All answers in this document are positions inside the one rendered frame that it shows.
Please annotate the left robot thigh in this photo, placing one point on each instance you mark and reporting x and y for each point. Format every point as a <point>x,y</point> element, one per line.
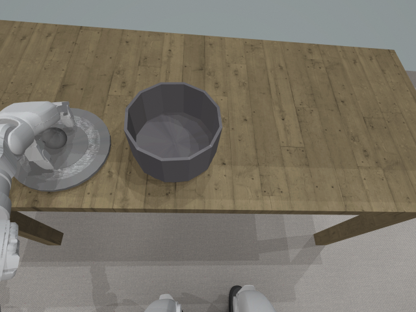
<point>164,305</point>

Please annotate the lid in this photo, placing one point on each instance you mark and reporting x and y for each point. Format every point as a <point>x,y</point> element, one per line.
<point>85,152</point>

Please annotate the left robot upper arm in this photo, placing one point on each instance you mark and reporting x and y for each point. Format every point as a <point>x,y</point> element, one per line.
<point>9,249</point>

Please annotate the left robot hand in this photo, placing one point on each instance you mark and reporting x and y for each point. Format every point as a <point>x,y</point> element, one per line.
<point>40,115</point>

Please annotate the pot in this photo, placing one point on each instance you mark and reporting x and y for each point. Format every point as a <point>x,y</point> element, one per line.
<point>173,130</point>

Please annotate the knob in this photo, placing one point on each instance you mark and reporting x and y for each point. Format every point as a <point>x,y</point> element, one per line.
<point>54,138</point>

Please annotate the right robot foot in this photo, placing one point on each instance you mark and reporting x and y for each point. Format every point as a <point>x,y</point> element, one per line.
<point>234,290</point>

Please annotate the left robot forearm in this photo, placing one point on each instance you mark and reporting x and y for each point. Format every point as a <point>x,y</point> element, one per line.
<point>15,137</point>

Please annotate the table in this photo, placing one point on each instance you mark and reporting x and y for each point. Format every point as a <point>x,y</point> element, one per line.
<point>306,128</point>

